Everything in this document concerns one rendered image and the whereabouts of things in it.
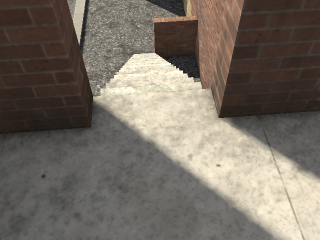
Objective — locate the stairs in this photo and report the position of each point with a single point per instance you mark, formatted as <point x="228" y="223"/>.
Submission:
<point x="148" y="73"/>

